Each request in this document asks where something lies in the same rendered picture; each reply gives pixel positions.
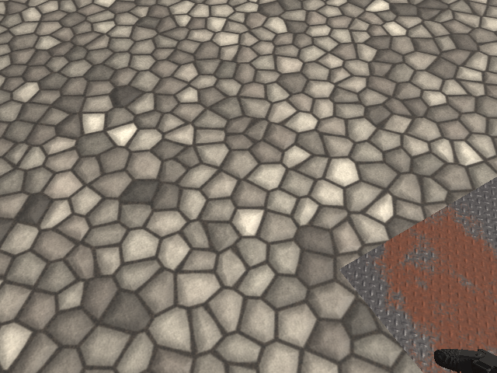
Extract right robot hand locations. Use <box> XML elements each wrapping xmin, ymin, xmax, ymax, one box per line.
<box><xmin>434</xmin><ymin>349</ymin><xmax>497</xmax><ymax>373</ymax></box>

